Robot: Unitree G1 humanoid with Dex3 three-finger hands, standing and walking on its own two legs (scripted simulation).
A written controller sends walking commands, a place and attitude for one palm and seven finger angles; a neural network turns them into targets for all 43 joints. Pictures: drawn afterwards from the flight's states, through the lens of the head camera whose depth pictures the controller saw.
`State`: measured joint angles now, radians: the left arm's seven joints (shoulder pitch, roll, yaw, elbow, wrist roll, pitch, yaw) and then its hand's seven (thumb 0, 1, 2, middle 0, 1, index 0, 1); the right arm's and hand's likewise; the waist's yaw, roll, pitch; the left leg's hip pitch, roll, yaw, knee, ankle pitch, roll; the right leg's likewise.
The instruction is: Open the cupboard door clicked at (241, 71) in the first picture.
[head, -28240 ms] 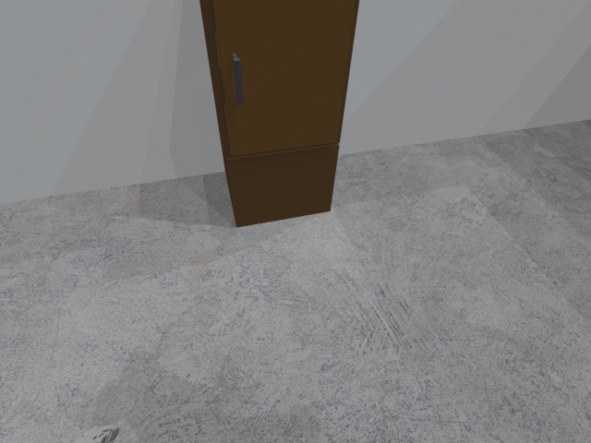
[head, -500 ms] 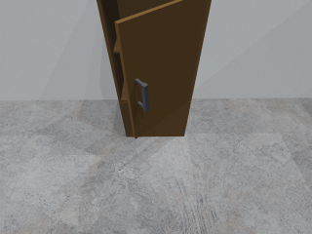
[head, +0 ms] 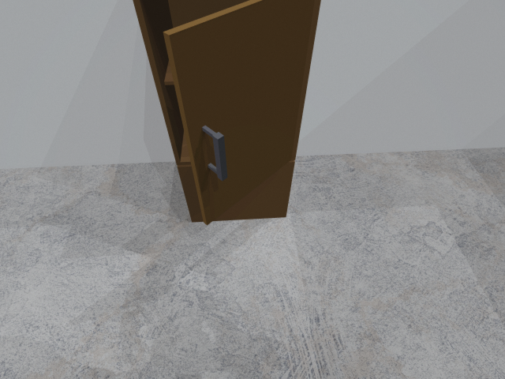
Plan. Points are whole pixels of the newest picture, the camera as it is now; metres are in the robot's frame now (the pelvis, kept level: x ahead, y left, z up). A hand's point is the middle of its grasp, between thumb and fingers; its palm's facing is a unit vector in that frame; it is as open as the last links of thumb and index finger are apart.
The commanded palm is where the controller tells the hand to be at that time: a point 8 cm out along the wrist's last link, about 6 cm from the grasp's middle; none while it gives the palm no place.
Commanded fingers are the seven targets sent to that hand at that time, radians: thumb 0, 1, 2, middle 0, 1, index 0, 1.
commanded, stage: walk to a spot facing it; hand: left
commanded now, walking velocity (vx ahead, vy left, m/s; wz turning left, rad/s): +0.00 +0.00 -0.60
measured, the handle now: (215, 153) +0.61 +0.14 -0.05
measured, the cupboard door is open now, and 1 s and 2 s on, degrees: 41 41 41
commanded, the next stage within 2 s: none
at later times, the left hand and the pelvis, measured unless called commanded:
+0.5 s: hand out of the picture +0.06 +0.14 -0.16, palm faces -0.17 -0.94 -0.28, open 7.4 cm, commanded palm none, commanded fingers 0.00 0.90 0.90 -0.20 -0.30 -0.20 -0.30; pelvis -0.02 -0.05 +0.00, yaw -15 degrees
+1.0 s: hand (189, 359) +0.18 +0.14 -0.17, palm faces -0.46 -0.85 -0.25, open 7.4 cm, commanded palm none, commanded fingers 0.00 0.90 0.90 -0.20 -0.30 -0.20 -0.30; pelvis +0.00 -0.02 +0.00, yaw -33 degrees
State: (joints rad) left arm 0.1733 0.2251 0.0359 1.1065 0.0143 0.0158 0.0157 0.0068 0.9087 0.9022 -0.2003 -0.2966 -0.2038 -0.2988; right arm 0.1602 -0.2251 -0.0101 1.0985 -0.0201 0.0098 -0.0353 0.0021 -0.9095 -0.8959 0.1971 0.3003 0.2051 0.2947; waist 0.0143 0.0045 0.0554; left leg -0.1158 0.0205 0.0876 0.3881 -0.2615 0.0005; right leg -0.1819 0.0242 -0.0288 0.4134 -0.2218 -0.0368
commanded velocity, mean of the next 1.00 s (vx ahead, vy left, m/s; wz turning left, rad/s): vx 0.00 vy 0.00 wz -0.60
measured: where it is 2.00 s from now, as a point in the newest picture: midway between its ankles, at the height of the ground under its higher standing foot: outside the picture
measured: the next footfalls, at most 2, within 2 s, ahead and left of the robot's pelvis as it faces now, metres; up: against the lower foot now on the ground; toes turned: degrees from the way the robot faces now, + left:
left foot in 0.78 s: +0.09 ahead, +0.09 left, +0.00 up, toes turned -27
right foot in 1.12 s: -0.05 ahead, -0.17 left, +0.00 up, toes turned -40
